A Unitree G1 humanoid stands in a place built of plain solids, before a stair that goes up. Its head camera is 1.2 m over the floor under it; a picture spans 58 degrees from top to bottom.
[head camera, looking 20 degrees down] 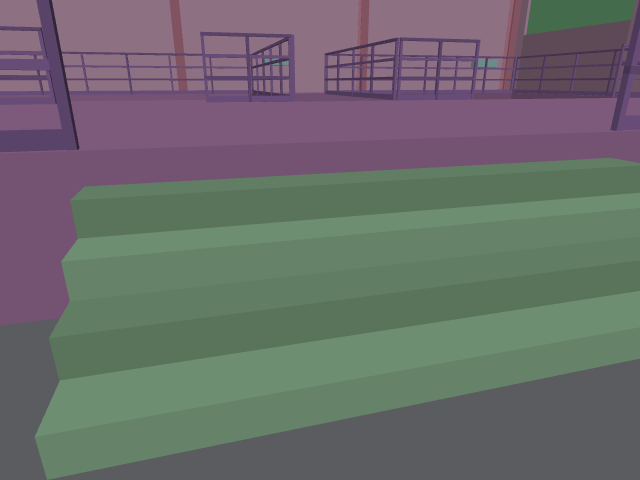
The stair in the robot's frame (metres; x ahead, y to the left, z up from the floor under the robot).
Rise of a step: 0.18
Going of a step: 0.28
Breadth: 3.30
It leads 15 degrees to the left of straight ahead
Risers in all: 5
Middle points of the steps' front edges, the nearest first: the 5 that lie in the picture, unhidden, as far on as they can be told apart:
1.48 -0.71 0.18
1.75 -0.64 0.36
2.02 -0.56 0.53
2.29 -0.49 0.71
2.56 -0.41 0.89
